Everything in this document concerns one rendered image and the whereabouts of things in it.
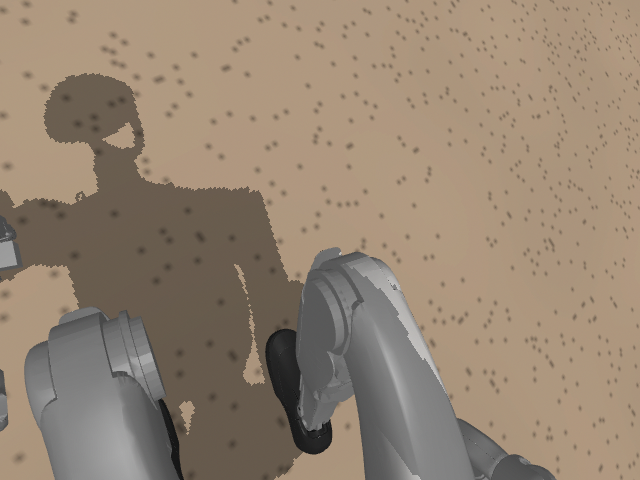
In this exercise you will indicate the left robot hand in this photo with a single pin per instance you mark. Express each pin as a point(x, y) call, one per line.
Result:
point(7, 232)

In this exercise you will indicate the left robot foot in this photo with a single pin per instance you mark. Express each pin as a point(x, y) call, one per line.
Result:
point(173, 438)

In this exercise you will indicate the small box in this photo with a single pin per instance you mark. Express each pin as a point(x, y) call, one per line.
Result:
point(10, 257)

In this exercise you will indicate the right robot foot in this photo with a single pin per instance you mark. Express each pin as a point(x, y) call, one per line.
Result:
point(284, 373)

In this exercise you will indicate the right robot arm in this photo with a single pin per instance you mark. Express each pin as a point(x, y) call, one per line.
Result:
point(516, 467)

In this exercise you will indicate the right robot hand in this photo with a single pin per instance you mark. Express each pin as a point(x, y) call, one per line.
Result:
point(484, 453)

